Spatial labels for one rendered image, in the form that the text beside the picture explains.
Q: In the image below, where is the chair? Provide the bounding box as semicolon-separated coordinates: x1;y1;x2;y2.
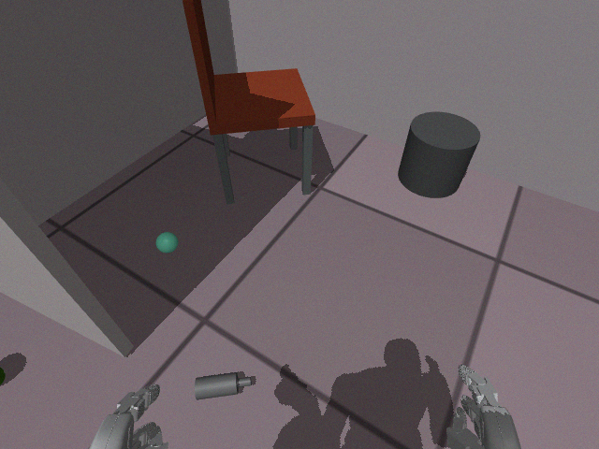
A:
183;0;315;204

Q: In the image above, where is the left robot hand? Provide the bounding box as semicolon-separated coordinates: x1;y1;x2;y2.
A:
89;384;168;449

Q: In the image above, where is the right robot hand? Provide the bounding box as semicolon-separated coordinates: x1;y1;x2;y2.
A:
446;364;521;449

